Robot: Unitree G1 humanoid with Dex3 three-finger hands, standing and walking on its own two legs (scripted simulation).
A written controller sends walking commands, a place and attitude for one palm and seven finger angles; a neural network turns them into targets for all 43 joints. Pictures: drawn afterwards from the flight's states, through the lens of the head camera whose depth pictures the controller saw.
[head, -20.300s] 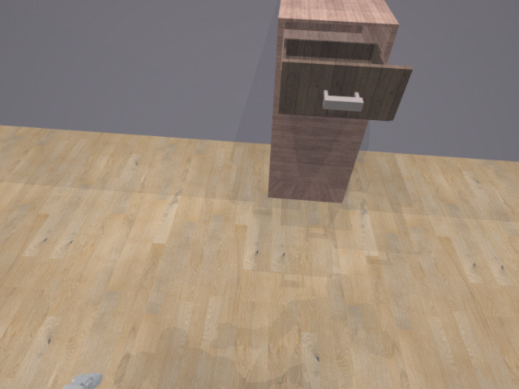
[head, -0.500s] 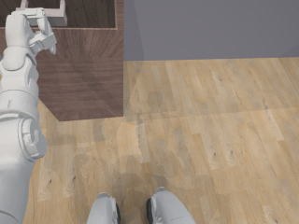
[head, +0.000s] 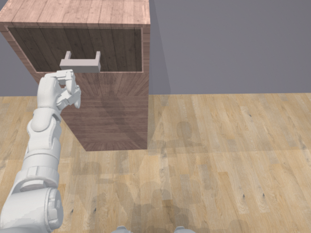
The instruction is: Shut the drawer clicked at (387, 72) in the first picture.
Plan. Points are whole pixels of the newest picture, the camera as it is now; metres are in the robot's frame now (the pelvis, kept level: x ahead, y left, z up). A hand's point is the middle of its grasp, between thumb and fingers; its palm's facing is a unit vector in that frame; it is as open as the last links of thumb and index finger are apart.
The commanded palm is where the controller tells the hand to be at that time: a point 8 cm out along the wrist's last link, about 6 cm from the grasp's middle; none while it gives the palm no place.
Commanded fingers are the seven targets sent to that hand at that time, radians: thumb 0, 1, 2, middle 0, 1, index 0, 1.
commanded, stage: draw the hand back to the body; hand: left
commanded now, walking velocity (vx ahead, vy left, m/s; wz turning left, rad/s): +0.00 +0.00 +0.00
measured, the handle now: (82, 60) +0.59 +0.19 +0.07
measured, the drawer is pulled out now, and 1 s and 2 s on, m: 0.00 0.00 0.00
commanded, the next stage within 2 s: step back with the hand held close in 1.20 s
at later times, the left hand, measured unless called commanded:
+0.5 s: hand (38, 150) +0.28 +0.20 +0.14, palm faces +0.20 -0.96 -0.21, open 3.3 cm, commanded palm +0.24 +0.25 +0.16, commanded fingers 0.00 0.90 0.90 -1.40 -1.60 -1.40 -1.60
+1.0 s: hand out of the picture +0.16 +0.23 +0.20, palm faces +0.42 -0.83 -0.38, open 3.3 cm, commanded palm +0.10 +0.27 +0.22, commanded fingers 0.00 0.90 0.90 -1.40 -1.60 -1.40 -1.60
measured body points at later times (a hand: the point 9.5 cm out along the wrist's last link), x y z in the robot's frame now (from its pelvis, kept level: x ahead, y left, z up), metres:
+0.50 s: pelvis -0.02 -0.01 +0.03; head -0.02 -0.02 +0.48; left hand +0.26 +0.25 +0.15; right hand +0.17 -0.23 -0.05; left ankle -0.02 +0.10 -0.69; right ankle -0.04 -0.12 -0.69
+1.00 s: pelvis -0.02 -0.02 +0.05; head -0.05 -0.04 +0.50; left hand +0.13 +0.27 +0.23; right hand +0.18 -0.23 -0.04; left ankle -0.02 +0.10 -0.69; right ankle -0.04 -0.12 -0.69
